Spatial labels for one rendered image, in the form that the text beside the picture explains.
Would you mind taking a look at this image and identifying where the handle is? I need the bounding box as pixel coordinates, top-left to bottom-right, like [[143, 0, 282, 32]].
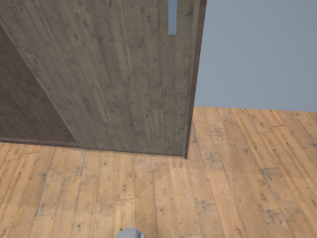
[[167, 0, 178, 35]]

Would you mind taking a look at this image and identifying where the left robot thigh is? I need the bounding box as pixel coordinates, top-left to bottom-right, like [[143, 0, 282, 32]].
[[115, 228, 145, 238]]

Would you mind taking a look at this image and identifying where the wardrobe door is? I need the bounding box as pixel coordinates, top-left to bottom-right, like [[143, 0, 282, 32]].
[[0, 25, 76, 143], [0, 0, 200, 156]]

